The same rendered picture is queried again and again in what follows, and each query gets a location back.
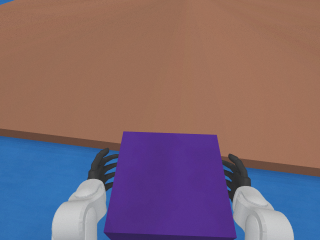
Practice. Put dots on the robot right forearm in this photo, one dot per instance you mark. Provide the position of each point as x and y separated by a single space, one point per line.
257 217

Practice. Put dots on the right robot hand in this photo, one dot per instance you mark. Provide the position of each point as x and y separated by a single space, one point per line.
239 176

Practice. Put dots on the carton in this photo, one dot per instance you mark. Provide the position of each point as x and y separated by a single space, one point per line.
169 186

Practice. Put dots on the robot left forearm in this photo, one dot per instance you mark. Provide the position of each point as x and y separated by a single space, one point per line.
77 218

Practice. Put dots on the left robot hand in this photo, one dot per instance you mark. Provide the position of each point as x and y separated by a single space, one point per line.
98 169

